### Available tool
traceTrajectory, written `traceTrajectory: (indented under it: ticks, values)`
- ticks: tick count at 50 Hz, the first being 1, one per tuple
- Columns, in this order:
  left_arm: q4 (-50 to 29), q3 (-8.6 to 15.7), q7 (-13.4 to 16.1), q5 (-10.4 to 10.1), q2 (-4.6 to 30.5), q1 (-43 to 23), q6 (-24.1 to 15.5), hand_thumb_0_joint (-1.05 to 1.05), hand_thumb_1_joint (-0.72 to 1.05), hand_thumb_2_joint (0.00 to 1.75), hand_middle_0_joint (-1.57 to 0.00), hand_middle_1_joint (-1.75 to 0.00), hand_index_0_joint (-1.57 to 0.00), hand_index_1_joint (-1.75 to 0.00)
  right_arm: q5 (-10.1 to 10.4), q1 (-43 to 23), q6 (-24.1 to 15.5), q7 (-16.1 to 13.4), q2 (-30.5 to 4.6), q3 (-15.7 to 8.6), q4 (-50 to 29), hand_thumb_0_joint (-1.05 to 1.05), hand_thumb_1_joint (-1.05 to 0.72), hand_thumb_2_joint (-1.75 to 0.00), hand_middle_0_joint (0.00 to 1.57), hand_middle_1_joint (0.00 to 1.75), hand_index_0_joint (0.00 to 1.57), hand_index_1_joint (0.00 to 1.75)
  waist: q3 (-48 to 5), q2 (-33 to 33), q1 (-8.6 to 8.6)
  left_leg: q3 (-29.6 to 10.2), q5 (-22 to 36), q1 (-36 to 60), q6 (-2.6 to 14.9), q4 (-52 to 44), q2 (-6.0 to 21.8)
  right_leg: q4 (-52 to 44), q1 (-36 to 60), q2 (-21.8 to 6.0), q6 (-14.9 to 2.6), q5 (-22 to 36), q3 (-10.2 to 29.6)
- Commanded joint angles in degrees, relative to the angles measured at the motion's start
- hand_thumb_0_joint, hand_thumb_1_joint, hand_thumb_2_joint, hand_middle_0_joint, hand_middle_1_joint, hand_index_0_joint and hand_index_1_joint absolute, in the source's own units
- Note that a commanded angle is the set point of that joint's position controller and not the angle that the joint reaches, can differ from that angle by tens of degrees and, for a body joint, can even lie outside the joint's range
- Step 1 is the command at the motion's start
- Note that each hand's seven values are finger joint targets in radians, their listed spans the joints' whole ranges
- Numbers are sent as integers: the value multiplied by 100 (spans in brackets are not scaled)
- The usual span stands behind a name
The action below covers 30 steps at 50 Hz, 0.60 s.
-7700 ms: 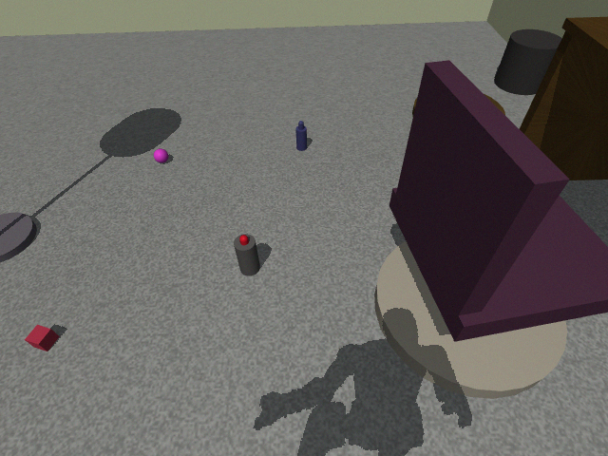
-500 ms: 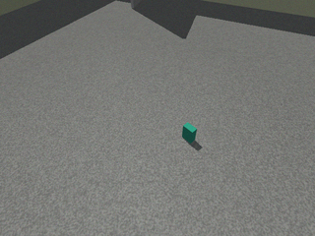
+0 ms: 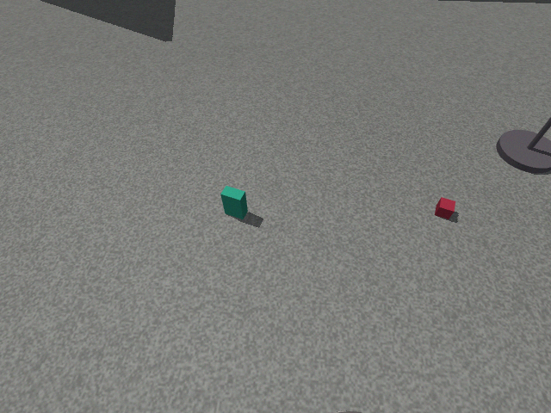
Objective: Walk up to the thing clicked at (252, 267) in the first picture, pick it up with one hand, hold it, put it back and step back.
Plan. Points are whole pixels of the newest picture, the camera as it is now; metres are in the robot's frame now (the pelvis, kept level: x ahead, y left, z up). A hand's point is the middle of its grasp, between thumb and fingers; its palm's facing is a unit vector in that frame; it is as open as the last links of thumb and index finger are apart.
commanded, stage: walk up
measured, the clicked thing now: out of the picture +0.21 -0.96 -0.67
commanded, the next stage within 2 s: stand in 1.32 s
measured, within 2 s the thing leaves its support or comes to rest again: neither
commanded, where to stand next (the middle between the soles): +0.07 -0.01 m, yaw -22 degrees
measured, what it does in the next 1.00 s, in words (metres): steps on the spot, turning right: right foot, then left foot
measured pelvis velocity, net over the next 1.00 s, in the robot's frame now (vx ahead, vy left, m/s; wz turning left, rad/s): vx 0.01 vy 0.00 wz -0.36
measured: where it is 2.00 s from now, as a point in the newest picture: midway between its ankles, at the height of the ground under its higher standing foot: outside the picture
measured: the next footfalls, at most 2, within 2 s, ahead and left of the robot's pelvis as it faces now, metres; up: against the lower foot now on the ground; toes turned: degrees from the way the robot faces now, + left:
right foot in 0.04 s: +0.04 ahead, -0.13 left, +0.00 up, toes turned -2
left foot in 0.40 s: +0.11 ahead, +0.12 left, +0.00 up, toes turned -18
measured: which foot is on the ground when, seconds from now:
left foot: down 0.00-0.04, up 0.06-0.38, down 0.40-1.00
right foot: up 0.00-0.02, down 0.04-0.42, up 0.44-0.66, down 0.68-1.00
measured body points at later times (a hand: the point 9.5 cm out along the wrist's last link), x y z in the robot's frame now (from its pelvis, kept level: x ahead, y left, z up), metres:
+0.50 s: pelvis +0.01 +0.01 -0.01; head +0.06 +0.01 +0.43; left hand +0.18 +0.30 -0.13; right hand +0.03 -0.32 -0.12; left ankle +0.08 +0.12 -0.73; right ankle -0.01 -0.12 -0.69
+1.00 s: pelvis +0.01 +0.00 -0.01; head +0.03 -0.01 +0.44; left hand +0.20 +0.26 -0.12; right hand +0.00 -0.31 -0.14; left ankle +0.07 +0.13 -0.73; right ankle -0.01 -0.12 -0.73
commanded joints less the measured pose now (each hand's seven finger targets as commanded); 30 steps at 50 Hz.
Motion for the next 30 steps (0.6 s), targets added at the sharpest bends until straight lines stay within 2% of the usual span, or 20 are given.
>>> traceTrajectory:
  ticks: [1,2,3,4,5,7,8,10,14,16,18,19,20,21,22,23,25,27,29,30]
  values:
    - [-181,365,139,-3,919,876,-325,0,90,90,-20,-30,-20,-30,99,-231,-7,-84,-1275,-308,-648,0,-90,-90,20,30,20,30,-1125,414,425,-442,1710,-173,727,847,673,-1854,1542,281,-303,812,-282]
    - [-206,517,207,55,1433,1061,-401,0,90,90,-20,-30,-20,-30,139,-112,-2,-74,-879,-167,-769,0,-90,-90,20,30,20,30,-1094,-1056,524,-156,356,-1365,367,2169,84,-2385,2113,-771,-615,909,1647]
    - [-446,540,232,55,1800,708,-443,0,90,90,-20,-30,-20,-30,155,-313,43,-95,-731,-84,-869,0,-90,-90,20,30,20,30,-837,-1556,479,-442,-1567,-2378,104,2652,-526,-2505,1846,-1853,-1456,975,3454]
    - [-497,543,234,13,1833,663,-412,0,90,90,-20,-30,-20,-30,121,-511,71,-180,-1115,-208,-808,0,-90,-90,20,30,20,30,-661,-1180,566,-978,-1849,-2078,61,3180,-255,-2402,1167,-2083,-1900,1129,3585]
    - [-526,453,259,-71,1542,494,-404,0,90,90,-20,-30,-20,-30,155,-408,78,-173,-1167,-214,-641,0,-90,-90,20,30,20,30,-561,-834,429,-1166,-1512,-2011,93,3135,-151,-2292,1112,-1704,-1713,1243,2877]
    - [-594,330,326,-57,1296,161,-416,0,90,90,-20,-30,-20,-30,155,-42,36,-157,-1111,-164,-363,0,-90,-90,20,30,20,30,-461,-987,189,-952,-910,-1834,72,2678,-142,-2010,945,-971,-1184,1575,1849]
    - [-609,335,326,-32,1319,153,-424,0,90,90,-20,-30,-20,-30,91,68,19,-146,-1097,-153,-302,0,-90,-90,20,30,20,30,-490,-1184,167,-870,-802,-1565,74,2546,-213,-1912,641,-877,-1181,1875,1723]
    - [-643,303,324,-33,1257,349,-426,0,90,90,-20,-30,-20,-30,55,82,21,-133,-1075,-156,-255,0,-90,-90,20,30,20,30,-543,-1050,255,-768,-792,-1501,48,2266,-349,-1753,671,-731,-1218,2378,1671]
    - [-760,310,353,-39,1328,454,-405,0,90,90,-20,-30,-20,-30,70,-152,-10,-179,-1017,-154,-333,0,-90,-90,20,30,20,30,-648,-1100,336,-822,-736,-1157,101,1660,-445,-1442,522,-913,-1289,3166,1980]
    - [-869,282,356,-56,1338,166,-370,0,90,90,-20,-30,-20,-30,74,14,-57,-205,-988,-174,-272,0,-90,-90,20,30,20,30,-787,-1088,171,-768,-650,-574,173,1240,-546,-1115,147,-958,-1253,3439,1984]
    - [-968,206,359,-118,1238,-144,-311,0,90,90,-20,-30,-20,-30,48,502,-109,-220,-973,-231,-125,0,-90,-90,20,30,20,30,-853,-808,-165,-703,342,473,304,90,-642,-567,-508,-754,-936,3155,1839]
    - [-1000,116,371,-165,904,5,-290,0,90,90,-20,-30,-20,-30,-39,585,-154,-239,-1165,-287,-161,0,-90,-90,20,30,20,30,-885,-150,-172,-1378,370,630,421,-756,-238,40,-663,-292,-553,2409,1608]
    - [-970,26,380,-201,573,170,-268,0,90,90,-20,-30,-20,-30,-91,324,-184,-244,-1599,-390,-261,0,-90,-90,20,30,20,30,-778,1074,-39,-3079,541,860,769,-1425,925,1078,-1375,621,-194,736,1057]
    - [-805,108,467,-144,980,427,-233,0,90,90,-20,-30,-20,-30,15,72,-191,-210,-1828,-428,-401,0,-90,-90,20,30,20,30,-875,1014,42,-3803,432,370,1419,-1554,1881,1883,-1152,677,-101,-1051,768]
    - [-638,165,490,-102,1213,420,-244,0,90,90,-20,-30,-20,-30,54,-71,-195,-180,-1785,-438,-376,0,-90,-90,20,30,20,30,-686,784,73,-3991,218,-100,1837,-1619,2041,2418,-989,517,-97,-1111,865]
    - [-575,212,447,-93,1253,356,-263,0,90,90,-20,-30,-20,-30,56,-201,-210,-187,-1557,-387,-421,0,-90,-90,20,30,20,30,-487,449,126,-3348,426,-110,1668,-1486,1637,2516,-1055,398,-109,-865,820]
    - [-406,228,348,-143,1119,417,-293,0,90,90,-20,-30,-20,-30,27,-313,-215,-216,-1450,-300,-399,0,-90,-90,20,30,20,30,-415,813,177,-2175,583,-206,1296,-1214,993,2141,-986,260,-140,-445,692]
    - [-350,193,244,-153,949,492,-315,0,90,90,-20,-30,-20,-30,-1,-325,-192,-187,-1434,-273,-385,0,-90,-90,20,30,20,30,-512,1154,129,-1736,557,8,1251,-1060,824,1213,-769,196,-94,-400,318]
    - [-352,185,216,-97,900,381,-371,0,90,90,-20,-30,-20,-30,-46,-191,-144,-150,-1434,-252,-438,0,-90,-90,20,30,20,30,-745,1130,27,-1647,897,82,1291,-790,889,512,-319,213,-40,-484,5]
    - [-315,181,235,-90,860,493,-394,0,90,90,-20,-30,-20,-30,-23,-247,-110,-139,-1434,-234,-456,0,-90,-90,20,30,20,30,-856,1125,107,-1596,1144,85,1262,-560,945,66,-31,255,-62,-391,-68]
